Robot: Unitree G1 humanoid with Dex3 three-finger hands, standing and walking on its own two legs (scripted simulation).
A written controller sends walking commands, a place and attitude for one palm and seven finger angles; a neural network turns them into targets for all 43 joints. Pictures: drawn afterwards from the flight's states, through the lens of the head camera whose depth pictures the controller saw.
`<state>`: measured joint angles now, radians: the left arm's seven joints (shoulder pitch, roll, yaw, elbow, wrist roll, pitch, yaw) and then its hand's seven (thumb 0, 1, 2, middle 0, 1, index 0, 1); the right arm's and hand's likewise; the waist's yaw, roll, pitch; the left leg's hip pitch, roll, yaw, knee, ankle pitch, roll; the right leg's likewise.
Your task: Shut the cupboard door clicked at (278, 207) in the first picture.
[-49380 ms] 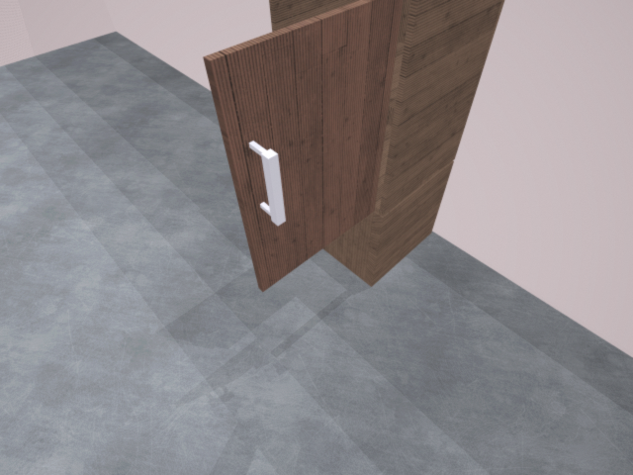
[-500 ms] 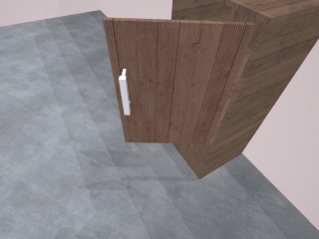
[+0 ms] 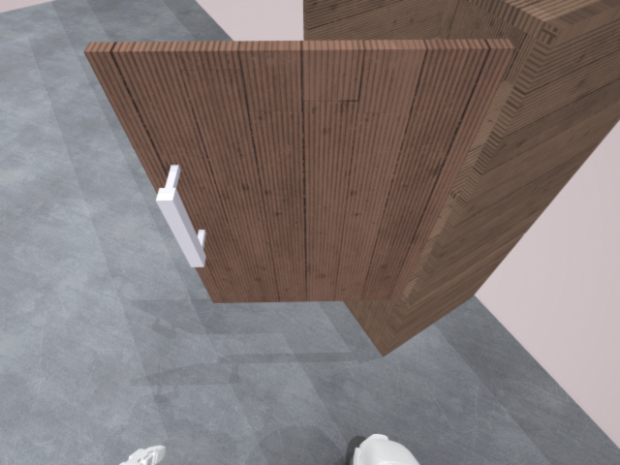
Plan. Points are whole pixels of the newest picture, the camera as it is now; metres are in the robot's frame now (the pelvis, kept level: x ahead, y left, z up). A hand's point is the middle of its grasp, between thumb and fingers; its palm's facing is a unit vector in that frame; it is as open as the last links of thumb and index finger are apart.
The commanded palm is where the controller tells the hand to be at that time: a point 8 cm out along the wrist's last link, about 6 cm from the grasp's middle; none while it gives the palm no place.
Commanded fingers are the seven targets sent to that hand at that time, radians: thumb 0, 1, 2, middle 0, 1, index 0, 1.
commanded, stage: come to a stop and stand still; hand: left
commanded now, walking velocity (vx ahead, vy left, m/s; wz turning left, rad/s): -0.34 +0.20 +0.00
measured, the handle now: (187, 220) +0.43 +0.19 +0.03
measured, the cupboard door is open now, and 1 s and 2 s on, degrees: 59 59 59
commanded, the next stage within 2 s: none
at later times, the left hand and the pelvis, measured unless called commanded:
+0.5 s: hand out of the picture +0.06 +0.23 -0.17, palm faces +0.09 -0.97 -0.22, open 7.3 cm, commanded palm none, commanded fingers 0.00 0.90 0.90 -0.20 -0.30 -0.20 -0.30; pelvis +0.01 +0.04 +0.00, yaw +1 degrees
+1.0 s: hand out of the picture -0.03 +0.28 -0.15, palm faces -0.02 -0.97 -0.22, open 7.4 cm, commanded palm none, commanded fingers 0.00 0.90 0.90 -0.20 -0.30 -0.20 -0.30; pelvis -0.04 +0.11 +0.02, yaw -2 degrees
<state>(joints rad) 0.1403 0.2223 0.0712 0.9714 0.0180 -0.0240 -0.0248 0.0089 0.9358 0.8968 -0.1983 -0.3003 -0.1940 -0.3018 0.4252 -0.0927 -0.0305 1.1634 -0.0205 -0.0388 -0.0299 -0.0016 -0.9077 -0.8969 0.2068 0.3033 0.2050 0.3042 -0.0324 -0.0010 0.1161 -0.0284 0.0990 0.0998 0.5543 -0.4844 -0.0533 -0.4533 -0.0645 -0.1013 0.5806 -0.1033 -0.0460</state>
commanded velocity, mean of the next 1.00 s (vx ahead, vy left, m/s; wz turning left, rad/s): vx -0.07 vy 0.05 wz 0.00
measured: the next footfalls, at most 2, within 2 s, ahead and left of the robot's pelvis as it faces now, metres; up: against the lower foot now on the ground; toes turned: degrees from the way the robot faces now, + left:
left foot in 0.46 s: +0.05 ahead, +0.12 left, +0.00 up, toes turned +4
right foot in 0.80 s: -0.01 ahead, -0.02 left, +0.01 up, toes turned -1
